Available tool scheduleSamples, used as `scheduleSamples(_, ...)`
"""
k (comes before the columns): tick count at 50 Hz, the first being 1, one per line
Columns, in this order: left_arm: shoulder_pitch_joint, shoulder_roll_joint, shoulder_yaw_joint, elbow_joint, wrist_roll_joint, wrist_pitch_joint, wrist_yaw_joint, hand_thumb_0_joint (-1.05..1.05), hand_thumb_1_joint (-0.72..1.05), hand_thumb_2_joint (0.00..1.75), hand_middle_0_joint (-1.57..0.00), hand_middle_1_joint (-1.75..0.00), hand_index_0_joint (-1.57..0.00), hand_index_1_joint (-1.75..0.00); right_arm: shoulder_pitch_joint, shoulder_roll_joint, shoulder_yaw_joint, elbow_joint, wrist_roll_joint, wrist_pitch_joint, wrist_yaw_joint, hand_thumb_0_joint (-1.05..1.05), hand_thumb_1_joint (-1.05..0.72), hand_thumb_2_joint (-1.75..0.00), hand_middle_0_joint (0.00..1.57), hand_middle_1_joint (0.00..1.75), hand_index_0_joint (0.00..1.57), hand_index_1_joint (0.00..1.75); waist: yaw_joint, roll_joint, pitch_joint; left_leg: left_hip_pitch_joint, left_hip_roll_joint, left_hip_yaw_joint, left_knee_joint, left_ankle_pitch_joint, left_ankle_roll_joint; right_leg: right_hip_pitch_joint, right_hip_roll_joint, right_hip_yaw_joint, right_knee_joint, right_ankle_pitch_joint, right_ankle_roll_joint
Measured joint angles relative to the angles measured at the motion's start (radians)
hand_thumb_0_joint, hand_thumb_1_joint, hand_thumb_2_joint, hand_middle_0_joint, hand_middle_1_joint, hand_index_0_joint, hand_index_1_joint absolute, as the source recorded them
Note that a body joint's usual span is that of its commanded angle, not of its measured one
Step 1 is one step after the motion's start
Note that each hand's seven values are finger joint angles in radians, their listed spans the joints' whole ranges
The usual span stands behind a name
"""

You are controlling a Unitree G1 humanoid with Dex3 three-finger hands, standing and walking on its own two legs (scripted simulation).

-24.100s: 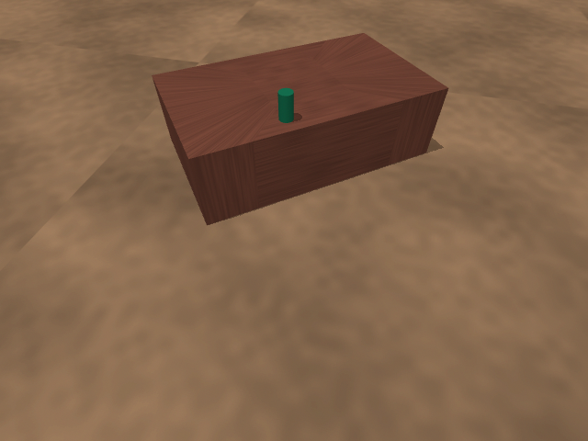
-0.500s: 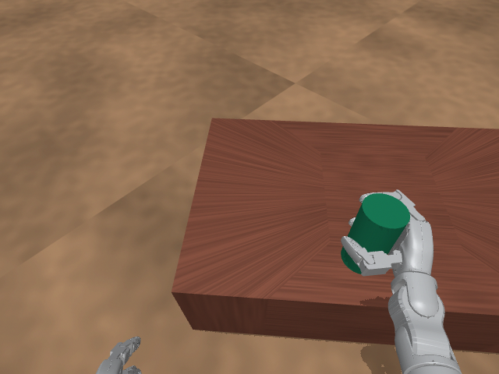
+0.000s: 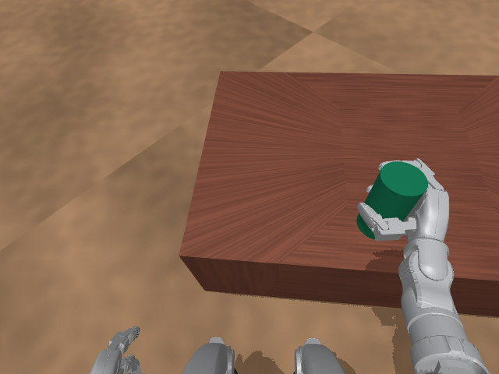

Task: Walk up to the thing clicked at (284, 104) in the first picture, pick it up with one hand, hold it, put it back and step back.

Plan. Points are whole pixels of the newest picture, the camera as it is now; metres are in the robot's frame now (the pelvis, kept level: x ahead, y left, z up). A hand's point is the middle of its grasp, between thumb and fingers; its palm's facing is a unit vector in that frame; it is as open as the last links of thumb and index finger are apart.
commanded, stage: crouch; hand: right
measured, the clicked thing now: (388, 203) +0.39 -0.20 +0.02
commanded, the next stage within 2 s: lower in 0.80 s
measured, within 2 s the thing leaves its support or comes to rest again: neither
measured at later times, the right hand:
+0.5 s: hand (375, 203) +0.44 -0.22 -0.08, palm faces +0.23 +0.97 +0.02, open 9.5 cm
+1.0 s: hand (372, 206) +0.46 -0.23 -0.13, palm faces +0.21 +0.98 +0.01, open 9.5 cm
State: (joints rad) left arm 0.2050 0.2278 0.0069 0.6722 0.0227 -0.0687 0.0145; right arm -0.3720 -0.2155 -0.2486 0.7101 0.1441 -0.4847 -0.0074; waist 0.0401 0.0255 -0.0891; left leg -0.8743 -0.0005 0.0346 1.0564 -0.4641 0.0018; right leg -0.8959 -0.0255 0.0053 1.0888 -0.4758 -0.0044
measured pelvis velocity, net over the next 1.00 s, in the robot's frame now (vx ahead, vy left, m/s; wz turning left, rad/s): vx -0.03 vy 0.00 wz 0.04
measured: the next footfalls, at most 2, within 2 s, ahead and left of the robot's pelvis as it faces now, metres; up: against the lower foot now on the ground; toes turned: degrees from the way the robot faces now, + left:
none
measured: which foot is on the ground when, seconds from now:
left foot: down 0.00-1.00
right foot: down 0.00-1.00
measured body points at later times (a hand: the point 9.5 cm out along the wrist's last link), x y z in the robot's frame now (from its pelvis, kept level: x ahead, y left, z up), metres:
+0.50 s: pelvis -0.02 +0.00 -0.09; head +0.13 -0.03 +0.33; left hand +0.06 +0.26 -0.22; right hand +0.42 -0.27 -0.08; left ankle +0.03 +0.12 -0.66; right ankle +0.03 -0.12 -0.66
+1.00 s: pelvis -0.03 +0.00 -0.14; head +0.15 -0.03 +0.27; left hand +0.05 +0.27 -0.26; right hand +0.44 -0.28 -0.13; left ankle +0.03 +0.12 -0.66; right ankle +0.03 -0.12 -0.66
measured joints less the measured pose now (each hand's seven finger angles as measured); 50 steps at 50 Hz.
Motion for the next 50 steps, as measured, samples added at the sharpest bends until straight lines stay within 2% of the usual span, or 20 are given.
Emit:
scheduleSamples(4,0.006,0.012,-0.001,-0.005,0.007,0.007,-0.005,0.01,0.91,0.91,-0.2,-0.3,-0.2,-0.3,-0.088,-0.045,-0.044,0.095,-0.006,-0.048,0.025,-0.02,0.31,-1.14,0.8,1.06,0.72,1.03,0.019,-0.004,-0.033,-0.146,-0.003,0.0,0.118,-0.039,0.0,-0.146,-0.005,0.001,0.121,-0.042,0.0)
scheduleSamples(11,0.026,0.022,-0.01,0.005,0.012,0.035,-0.017,0.01,0.91,0.91,-0.19,-0.3,-0.19,-0.3,-0.186,-0.095,-0.116,0.203,0.005,-0.063,0.078,-0.02,0.31,-1.14,0.81,1.05,0.73,1.02,0.039,-0.028,-0.069,-0.316,-0.004,0.003,0.256,-0.083,0.0,-0.319,-0.007,0.007,0.264,-0.088,-0.003)
scheduleSamples(19,0.031,0.015,-0.023,0.009,0.017,0.048,-0.033,0.01,0.9,0.91,-0.2,-0.3,-0.19,-0.3,-0.256,-0.122,-0.169,0.275,-0.002,-0.067,0.104,-0.02,0.31,-1.14,0.81,1.05,0.73,1.02,0.052,-0.039,-0.073,-0.425,-0.008,0.011,0.338,-0.099,0.001,-0.432,-0.011,0.016,0.352,-0.106,-0.004)
scheduleSamples(24,0.024,0.014,-0.025,0.003,0.025,0.049,-0.037,0.01,0.9,0.91,-0.2,-0.3,-0.2,-0.3,-0.298,-0.151,-0.2,0.31,-0.024,-0.078,0.11,-0.02,0.31,-1.14,0.81,1.05,0.73,1.02,0.067,-0.033,-0.082,-0.499,-0.009,0.018,0.395,-0.109,0.005,-0.509,-0.013,0.025,0.411,-0.117,-0.001)
scheduleSamples(29,0.014,0.024,-0.023,-0.001,0.033,0.051,-0.036,0.01,0.91,0.91,-0.2,-0.3,-0.2,-0.3,-0.332,-0.181,-0.211,0.328,-0.036,-0.081,0.121,-0.02,0.31,-1.14,0.81,1.05,0.73,1.02,0.073,-0.035,-0.087,-0.562,-0.008,0.025,0.446,-0.119,0.007,-0.575,-0.013,0.033,0.466,-0.126,0.001)
scheduleSamples(35,0.002,0.031,-0.024,-0.003,0.033,0.051,-0.033,0.0,0.91,0.91,-0.2,-0.3,-0.2,-0.3,-0.371,-0.206,-0.224,0.352,-0.032,-0.063,0.129,-0.02,0.31,-1.14,0.81,1.05,0.73,1.02,0.076,-0.041,-0.093,-0.617,-0.009,0.031,0.49,-0.127,0.007,-0.633,-0.013,0.039,0.513,-0.136,0.001)
scheduleSamples(50,-0.001,0.032,-0.027,-0.009,0.036,0.06,-0.035,0.0,0.9,0.91,-0.2,-0.3,-0.2,-0.3,-0.408,-0.238,-0.242,0.366,-0.042,-0.04,0.147,-0.02,0.31,-1.14,0.81,1.05,0.72,1.02,0.085,-0.044,-0.098,-0.709,-0.009,0.034,0.569,-0.145,0.005,-0.728,-0.014,0.045,0.598,-0.156,-0.002)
